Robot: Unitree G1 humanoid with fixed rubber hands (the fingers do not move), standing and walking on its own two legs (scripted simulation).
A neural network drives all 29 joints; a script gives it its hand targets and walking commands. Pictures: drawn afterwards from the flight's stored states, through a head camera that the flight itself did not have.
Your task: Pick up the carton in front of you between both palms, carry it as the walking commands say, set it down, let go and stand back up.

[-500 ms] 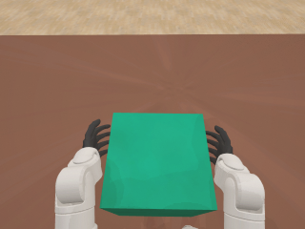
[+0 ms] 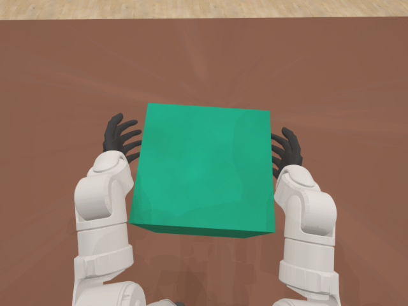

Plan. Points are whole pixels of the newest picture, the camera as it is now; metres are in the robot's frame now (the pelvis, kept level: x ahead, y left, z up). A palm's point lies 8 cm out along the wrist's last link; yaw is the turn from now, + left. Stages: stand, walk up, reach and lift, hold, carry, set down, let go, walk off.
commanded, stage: carry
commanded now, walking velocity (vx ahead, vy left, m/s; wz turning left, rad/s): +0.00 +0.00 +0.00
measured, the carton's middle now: (203, 181) +0.34 +0.00 +0.01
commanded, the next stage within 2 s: none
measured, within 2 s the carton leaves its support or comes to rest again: neither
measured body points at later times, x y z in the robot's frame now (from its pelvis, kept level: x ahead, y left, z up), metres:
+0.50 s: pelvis +0.11 -0.01 -0.01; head +0.15 +0.00 +0.44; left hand +0.45 +0.15 +0.08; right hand +0.44 -0.17 +0.08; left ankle +0.12 +0.04 -0.74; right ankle -0.04 -0.11 -0.71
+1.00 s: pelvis +0.15 -0.02 -0.01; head +0.14 -0.02 +0.44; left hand +0.49 +0.13 +0.10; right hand +0.47 -0.18 +0.08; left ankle +0.12 +0.04 -0.74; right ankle +0.06 -0.14 -0.73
